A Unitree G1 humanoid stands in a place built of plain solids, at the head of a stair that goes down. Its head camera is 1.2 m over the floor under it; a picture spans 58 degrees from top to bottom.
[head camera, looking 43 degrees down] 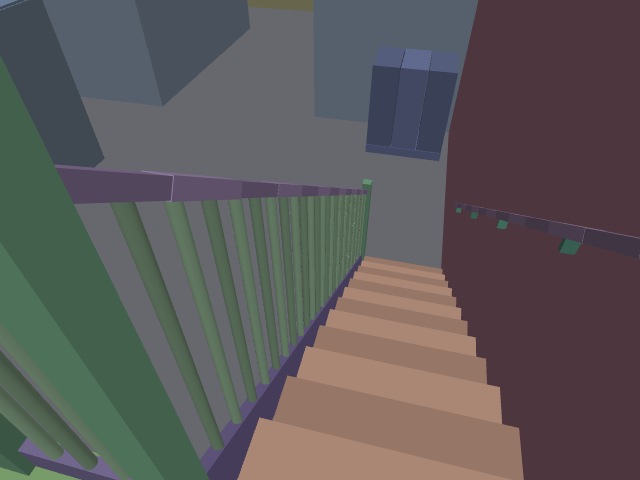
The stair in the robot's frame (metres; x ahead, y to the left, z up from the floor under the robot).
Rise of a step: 0.20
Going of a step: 0.28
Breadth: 0.90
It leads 14 degrees to the right of straight ahead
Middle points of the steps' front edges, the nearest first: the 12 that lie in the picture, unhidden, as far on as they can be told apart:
0.54 -0.24 -0.20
0.80 -0.30 -0.40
1.07 -0.37 -0.60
1.34 -0.43 -0.80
1.61 -0.50 -1.00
1.88 -0.57 -1.21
2.15 -0.63 -1.41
2.42 -0.70 -1.61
2.69 -0.76 -1.81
2.95 -0.83 -2.01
3.22 -0.90 -2.21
3.49 -0.96 -2.41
